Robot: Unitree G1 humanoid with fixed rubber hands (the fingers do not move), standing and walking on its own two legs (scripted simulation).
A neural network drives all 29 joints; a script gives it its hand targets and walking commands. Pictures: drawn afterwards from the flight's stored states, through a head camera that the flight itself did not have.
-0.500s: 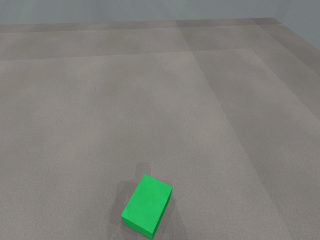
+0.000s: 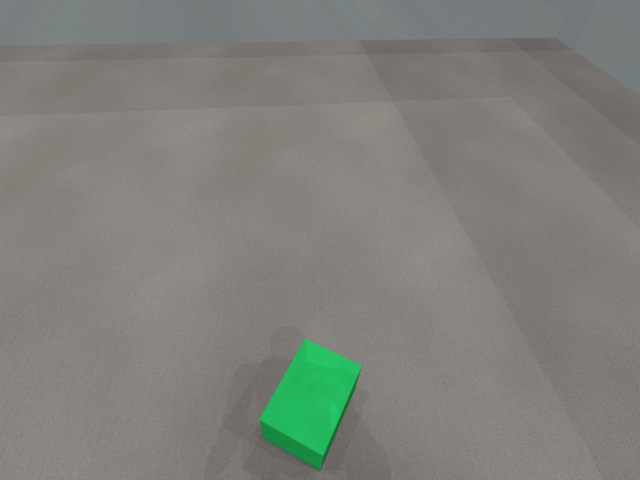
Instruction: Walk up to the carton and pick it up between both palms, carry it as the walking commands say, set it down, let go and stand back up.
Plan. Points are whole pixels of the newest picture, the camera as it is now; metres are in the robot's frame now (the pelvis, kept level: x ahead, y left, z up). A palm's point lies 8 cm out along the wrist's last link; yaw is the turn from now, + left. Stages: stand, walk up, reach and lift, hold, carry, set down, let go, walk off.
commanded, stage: walk up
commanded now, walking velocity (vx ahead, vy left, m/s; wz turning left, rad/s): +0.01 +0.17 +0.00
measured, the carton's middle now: (312, 402) +0.45 +0.00 -0.67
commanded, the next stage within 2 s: none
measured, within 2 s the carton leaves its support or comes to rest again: neither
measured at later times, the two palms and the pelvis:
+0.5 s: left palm out of the picture +0.02 +0.22 -0.12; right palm out of the picture -0.06 -0.17 -0.12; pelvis +0.00 +0.01 +0.02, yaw -1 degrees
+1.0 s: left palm out of the picture -0.07 +0.19 -0.12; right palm out of the picture -0.06 -0.20 -0.12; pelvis -0.02 +0.00 +0.03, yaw -1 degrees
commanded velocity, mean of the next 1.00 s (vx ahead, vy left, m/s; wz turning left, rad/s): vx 0.01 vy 0.03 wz -0.02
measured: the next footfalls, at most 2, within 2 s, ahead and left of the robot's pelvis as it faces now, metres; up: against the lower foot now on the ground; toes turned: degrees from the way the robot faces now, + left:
right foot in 0.30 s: +0.02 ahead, -0.11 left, +0.00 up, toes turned -5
left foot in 1.40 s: +0.11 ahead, +0.27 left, +0.00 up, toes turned -8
